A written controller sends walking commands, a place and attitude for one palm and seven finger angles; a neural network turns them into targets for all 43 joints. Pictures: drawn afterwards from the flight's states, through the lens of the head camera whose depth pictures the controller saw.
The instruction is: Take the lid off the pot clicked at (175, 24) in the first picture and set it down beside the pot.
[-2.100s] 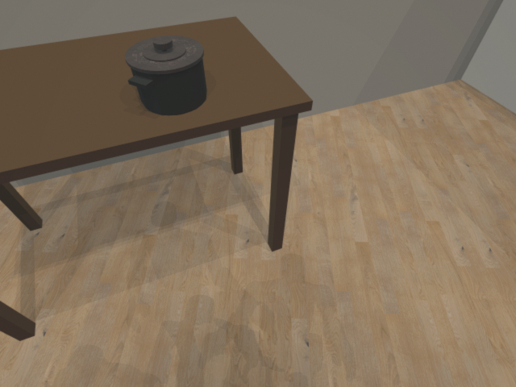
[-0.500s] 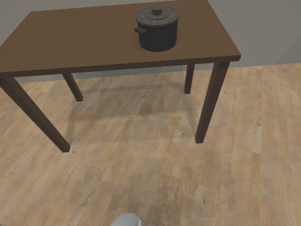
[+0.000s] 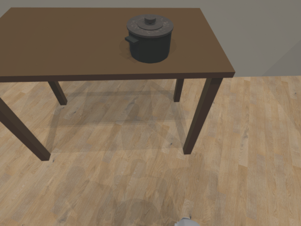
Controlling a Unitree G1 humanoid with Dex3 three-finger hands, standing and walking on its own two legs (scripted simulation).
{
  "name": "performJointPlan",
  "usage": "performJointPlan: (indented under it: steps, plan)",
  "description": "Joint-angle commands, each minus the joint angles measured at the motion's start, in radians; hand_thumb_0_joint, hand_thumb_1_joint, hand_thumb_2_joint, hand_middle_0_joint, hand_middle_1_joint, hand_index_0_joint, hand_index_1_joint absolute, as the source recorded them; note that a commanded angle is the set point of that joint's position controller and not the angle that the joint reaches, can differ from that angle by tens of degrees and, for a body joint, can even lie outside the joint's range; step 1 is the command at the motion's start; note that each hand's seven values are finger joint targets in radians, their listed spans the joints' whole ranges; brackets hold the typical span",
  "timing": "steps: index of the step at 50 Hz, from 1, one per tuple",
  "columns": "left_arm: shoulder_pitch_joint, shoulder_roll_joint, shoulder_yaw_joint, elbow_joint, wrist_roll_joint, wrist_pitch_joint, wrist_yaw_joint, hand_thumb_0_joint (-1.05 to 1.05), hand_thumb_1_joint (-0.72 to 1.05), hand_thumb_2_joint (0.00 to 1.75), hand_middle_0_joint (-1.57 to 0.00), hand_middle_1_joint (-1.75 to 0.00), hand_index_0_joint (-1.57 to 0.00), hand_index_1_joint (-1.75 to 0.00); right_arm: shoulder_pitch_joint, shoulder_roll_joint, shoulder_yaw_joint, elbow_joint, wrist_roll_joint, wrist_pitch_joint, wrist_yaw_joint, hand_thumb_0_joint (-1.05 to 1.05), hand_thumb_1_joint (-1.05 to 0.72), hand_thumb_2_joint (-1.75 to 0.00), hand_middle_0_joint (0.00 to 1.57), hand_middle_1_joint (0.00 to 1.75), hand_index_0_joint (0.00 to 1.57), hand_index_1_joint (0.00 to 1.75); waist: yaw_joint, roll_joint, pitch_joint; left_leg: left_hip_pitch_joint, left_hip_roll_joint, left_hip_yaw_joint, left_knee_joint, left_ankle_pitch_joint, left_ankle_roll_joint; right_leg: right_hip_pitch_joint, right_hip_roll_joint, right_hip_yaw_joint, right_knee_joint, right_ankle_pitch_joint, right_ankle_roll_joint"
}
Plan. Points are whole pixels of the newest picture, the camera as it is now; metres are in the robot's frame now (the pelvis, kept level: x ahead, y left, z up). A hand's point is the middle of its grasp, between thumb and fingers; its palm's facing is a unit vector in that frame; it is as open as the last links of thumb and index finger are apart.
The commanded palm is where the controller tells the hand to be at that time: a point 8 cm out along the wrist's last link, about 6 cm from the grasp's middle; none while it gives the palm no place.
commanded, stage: take the last steps up to it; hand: left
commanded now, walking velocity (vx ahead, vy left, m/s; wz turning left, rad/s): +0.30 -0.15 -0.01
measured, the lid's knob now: (150, 18) +0.80 +0.05 +0.16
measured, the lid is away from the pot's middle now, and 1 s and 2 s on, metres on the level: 0.00 0.00 0.00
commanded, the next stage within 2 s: come to a stop and stand still in 0.60 s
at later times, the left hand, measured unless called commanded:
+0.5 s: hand (118, 207) +0.20 +0.12 -0.19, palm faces -0.02 -0.99 -0.13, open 7.3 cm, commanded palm none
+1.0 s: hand (141, 159) +0.37 +0.05 -0.16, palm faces +0.07 -0.96 -0.28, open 7.2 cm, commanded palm none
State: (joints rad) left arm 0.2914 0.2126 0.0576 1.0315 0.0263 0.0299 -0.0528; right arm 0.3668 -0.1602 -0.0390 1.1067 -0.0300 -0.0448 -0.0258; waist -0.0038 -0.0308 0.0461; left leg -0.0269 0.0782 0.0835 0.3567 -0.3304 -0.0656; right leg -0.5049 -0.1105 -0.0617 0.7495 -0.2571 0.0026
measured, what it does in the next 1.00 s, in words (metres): walks ahead: right foot, then left foot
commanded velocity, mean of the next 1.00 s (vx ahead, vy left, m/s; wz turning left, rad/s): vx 0.07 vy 0.01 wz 0.03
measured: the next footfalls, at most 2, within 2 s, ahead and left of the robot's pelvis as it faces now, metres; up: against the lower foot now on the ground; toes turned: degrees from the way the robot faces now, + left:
right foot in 0.06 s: +0.15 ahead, -0.15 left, +0.00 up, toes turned -7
left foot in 0.40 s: +0.23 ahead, +0.05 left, +0.00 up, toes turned +8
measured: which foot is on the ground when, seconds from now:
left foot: down 0.00-0.06, up 0.08-0.38, down 0.40-0.76, up 0.78-1.00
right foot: up 0.00-0.04, down 0.06-0.40, up 0.42-0.74, down 0.76-1.00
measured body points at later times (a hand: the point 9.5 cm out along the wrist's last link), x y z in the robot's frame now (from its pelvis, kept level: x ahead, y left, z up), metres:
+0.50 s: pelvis +0.17 -0.06 +0.00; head +0.19 -0.04 +0.44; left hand +0.21 +0.17 -0.17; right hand +0.21 -0.29 -0.14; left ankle +0.19 +0.04 -0.74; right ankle +0.13 -0.17 -0.68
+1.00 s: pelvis +0.30 -0.14 +0.00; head +0.36 -0.16 +0.45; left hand +0.36 +0.10 -0.14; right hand +0.40 -0.40 -0.16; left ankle +0.30 -0.02 -0.65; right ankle +0.34 -0.26 -0.74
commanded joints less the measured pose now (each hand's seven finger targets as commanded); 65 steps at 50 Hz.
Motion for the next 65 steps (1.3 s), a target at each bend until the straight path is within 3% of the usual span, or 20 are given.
performJointPlan:
  steps: [1, 2, 3, 4, 9, 17, 18, 20, 25, 31, 35, 36, 37, 38, 41, 50, 57, 59, 61, 65]
  plan:
    - [0.057, 0.074, 0.031, -0.038, -0.003, -0.044, 0.002, 0.0, 0.9, 0.9, -0.2, -0.3, -0.2, -0.3, -0.02, -0.208, -0.056, -0.044, -0.006, -0.01, -0.004, 0.0, -0.9, -0.9, 0.2, 0.3, 0.2, 0.3, 0.046, 0.112, 0.036, -0.259, 0.17, -0.073, 0.017, 0.041, 0.145, 0.313, 0.064, -0.072, -0.192, 0.051, -0.017]
    - [0.191, 0.123, 0.043, 0.008, -0.001, -0.055, 0.009, 0.0, 0.9, 0.9, -0.2, -0.3, -0.2, -0.3, -0.018, -0.184, -0.051, -0.043, -0.001, -0.008, 0.001, 0.0, -0.9, -0.9, 0.2, 0.3, 0.2, 0.3, 0.105, 0.008, -0.03, -0.339, 0.097, 0.0, 0.236, 0.046, 0.114, 0.496, 0.053, -0.027, -0.24, -0.025, -0.042]
    - [0.306, 0.239, 0.069, 0.04, 0.004, -0.07, 0.026, 0.0, 0.9, 0.9, -0.2, -0.3, -0.2, -0.3, 0.02, -0.095, -0.026, -0.059, 0.011, -0.011, 0.012, 0.0, -0.9, -0.9, 0.2, 0.3, 0.2, 0.3, 0.144, -0.294, -0.124, -0.552, -0.025, 0.094, 0.602, -0.16, 0.077, 0.678, -0.184, 0.341, -0.402, -0.236, -0.141]
    - [0.349, 0.269, 0.066, 0.046, -0.012, -0.068, 0.04, 0.0, 0.9, 0.9, -0.2, -0.3, -0.2, -0.3, -0.05, -0.098, -0.017, -0.103, 0.019, -0.01, 0.01, 0.0, -0.9, -0.9, 0.2, 0.3, 0.2, 0.3, 0.157, -0.323, -0.177, -0.619, -0.033, 0.002, 0.828, -0.328, 0.099, 0.666, -0.287, 0.56, -0.529, -0.237, -0.198]
    - [-0.005, 0.109, 0.018, -0.046, 0.003, -0.076, 0.072, 0.0, 0.9, 0.9, -0.2, -0.3, -0.2, -0.3, -0.067, -0.071, -0.026, -0.089, 0.001, 0.02, 0.023, 0.0, -0.9, -0.9, 0.2, 0.3, 0.2, 0.3, -0.012, -0.038, -0.016, -0.486, 0.071, -0.045, 0.799, -0.096, 0.088, 0.231, -0.187, 0.231, -0.547, -0.155, -0.198]
    - [-0.039, 0.111, 0.015, -0.042, -0.006, -0.063, 0.055, 0.0, 0.9, 0.9, -0.2, -0.3, -0.2, -0.3, 0.048, -0.053, -0.021, -0.08, 0.001, 0.004, 0.028, 0.0, -0.9, -0.9, 0.2, 0.3, 0.2, 0.3, -0.078, 0.0, 0.023, -0.096, -0.018, 0.076, 0.21, 0.075, 0.076, 0.085, -0.063, 0.1, -0.441, -0.217, -0.169]
    - [-0.031, 0.08, 0.007, -0.049, -0.012, -0.06, 0.047, 0.0, 0.9, 0.9, -0.2, -0.3, -0.2, -0.3, 0.097, -0.093, -0.027, -0.063, -0.001, -0.003, 0.019, 0.0, -0.9, -0.9, 0.2, 0.3, 0.2, 0.3, -0.092, 0.085, 0.023, -0.025, 0.016, 0.012, 0.126, 0.0, 0.085, 0.04, -0.008, 0.064, -0.292, -0.185, -0.14]
    - [-0.044, 0.018, -0.003, -0.115, -0.007, -0.063, 0.029, 0.0, 0.9, 0.9, -0.2, -0.3, -0.2, -0.3, 0.213, -0.26, -0.063, -0.066, -0.008, -0.011, -0.005, 0.0, -0.9, -0.9, 0.2, 0.3, 0.2, 0.3, -0.116, 0.334, 0.046, 0.041, 0.413, -0.637, -0.218, -0.27, 0.269, -0.225, 0.112, -0.011, 0.211, -0.282, -0.049]
    - [-0.041, 0.032, 0.018, -0.084, 0.009, -0.049, 0.018, 0.0, 0.9, 0.9, -0.2, -0.3, -0.2, -0.3, 0.004, -0.121, -0.024, -0.11, 0.005, -0.038, -0.015, 0.0, -0.9, -0.9, 0.2, 0.3, 0.2, 0.3, -0.008, 0.131, 0.047, -0.135, 0.266, -0.272, -0.199, 0.123, 0.239, -0.154, -0.012, 0.086, 0.367, -0.023, -0.001]
    - [-0.114, -0.01, -0.003, -0.091, -0.004, -0.051, 0.023, 0.0, 0.9, 0.9, -0.2, -0.3, -0.2, -0.3, 0.034, -0.154, -0.037, -0.073, -0.001, -0.029, -0.003, 0.0, -0.9, -0.9, 0.2, 0.3, 0.2, 0.3, -0.037, 0.166, -0.015, -0.061, 0.189, -0.055, -0.105, 0.45, 0.199, -0.019, 0.008, -0.037, -0.005, -0.012, 0.027]
    - [-0.008, 0.032, 0.007, -0.046, -0.002, -0.068, 0.026, 0.0, 0.9, 0.9, -0.2, -0.3, -0.2, -0.3, 0.005, -0.158, -0.045, -0.061, 0.002, -0.004, 0.002, 0.0, -0.9, -0.9, 0.2, 0.3, 0.2, 0.3, 0.011, 0.113, -0.065, -0.171, 0.142, -0.033, 0.079, 0.28, 0.133, 0.301, 0.071, -0.099, -0.26, 0.114, 0.013]
    - [0.09, 0.076, 0.017, -0.01, -0.001, -0.082, 0.035, 0.0, 0.9, 0.9, -0.2, -0.3, -0.2, -0.3, 0.002, -0.134, -0.034, -0.057, 0.009, -0.005, 0.006, 0.0, -0.9, -0.9, 0.2, 0.3, 0.2, 0.3, 0.057, 0.032, -0.116, -0.275, 0.081, 0.005, 0.219, 0.191, 0.094, 0.493, 0.019, -0.03, -0.282, 0.243, 0.002]
    - [0.179, 0.182, 0.038, 0.021, 0.004, -0.092, 0.054, 0.0, 0.9, 0.9, -0.2, -0.3, -0.2, -0.3, 0.019, -0.053, -0.016, -0.067, 0.017, -0.007, 0.01, 0.0, -0.9, -0.9, 0.2, 0.3, 0.2, 0.3, 0.084, -0.21, -0.185, -0.468, -0.023, 0.075, 0.436, -0.108, 0.046, 0.675, -0.223, 0.232, -0.305, 0.563, -0.067]
    - [0.2, 0.213, 0.029, 0.012, -0.011, -0.085, 0.062, 0.0, 0.9, 0.9, -0.2, -0.3, -0.2, -0.3, 0.011, -0.06, -0.011, -0.084, 0.026, 0.009, -0.003, 0.0, -0.9, -0.9, 0.2, 0.3, 0.2, 0.3, 0.082, -0.188, -0.214, -0.415, -0.029, -0.01, 0.544, -0.345, 0.035, 0.594, -0.337, 0.298, -0.35, 0.818, -0.144]
    - [0.067, 0.17, 0.027, -0.016, -0.006, -0.063, 0.098, 0.0, 0.9, 0.9, -0.2, -0.3, -0.2, -0.3, -0.05, -0.083, -0.028, -0.07, 0.035, 0.043, -0.017, 0.0, -0.9, -0.9, 0.2, 0.3, 0.2, 0.3, 0.057, -0.217, -0.155, -0.479, -0.027, -0.08, 0.729, -0.296, 0.021, 0.535, -0.315, 0.255, -0.263, 1.192, -0.22]
    - [-0.034, 0.198, 0.042, -0.101, 0.005, -0.037, 0.131, 0.0, 0.9, 0.9, -0.2, -0.3, -0.2, -0.3, -0.223, -0.109, -0.049, -0.182, 0.011, 0.126, 0.028, 0.0, -0.9, -0.9, 0.2, 0.3, 0.2, 0.3, 0.029, -0.132, -0.12, -0.515, -0.06, -0.134, 0.823, -0.077, -0.002, 0.362, -0.295, 0.14, -0.334, 0.773, -0.203]
    - [-0.092, 0.243, 0.046, -0.16, 0.014, -0.015, 0.099, 0.0, 0.9, 0.9, -0.2, -0.3, -0.2, -0.3, -0.22, -0.126, -0.041, -0.223, 0.026, 0.087, 0.033, 0.0, -0.9, -0.9, 0.2, 0.3, 0.2, 0.3, 0.001, -0.189, -0.097, -0.228, -0.091, -0.023, 0.326, 0.0, 0.017, 0.229, -0.209, 0.12, -0.303, 0.45, -0.13]
    - [-0.072, 0.199, 0.036, -0.158, 0.002, -0.001, 0.092, 0.0, 0.9, 0.9, -0.2, -0.3, -0.2, -0.3, -0.148, -0.176, -0.043, -0.207, 0.022, 0.065, 0.031, 0.0, -0.9, -0.9, 0.2, 0.3, 0.2, 0.3, -0.025, -0.044, -0.128, -0.041, -0.036, -0.048, 0.056, 0.196, 0.027, 0.16, -0.116, 0.064, -0.151, 0.214, -0.051]
    - [-0.023, 0.103, 0.014, -0.178, -0.008, 0.017, 0.093, 0.0, 0.9, 0.9, -0.2, -0.3, -0.2, -0.3, -0.189, -0.33, -0.063, -0.263, 0.009, 0.072, 0.028, 0.0, -0.9, -0.9, 0.2, 0.3, 0.2, 0.3, -0.022, 0.365, -0.076, -0.195, 0.301, -0.402, -0.07, 0.435, 0.21, 0.014, 0.08, 0.031, 0.214, -0.411, 0.029]
    - [0.02, 0.139, 0.028, -0.102, -0.002, 0.019, 0.082, 0.0, 0.9, 0.9, -0.2, -0.3, -0.2, -0.3, -0.335, -0.192, -0.021, -0.293, 0.007, 0.065, 0.006, 0.0, -0.9, -0.9, 0.2, 0.3, 0.2, 0.3, 0.051, 0.227, -0.046, -0.316, 0.139, -0.25, -0.098, 0.171, 0.214, 0.047, 0.082, 0.107, 0.433, -0.191, 0.017]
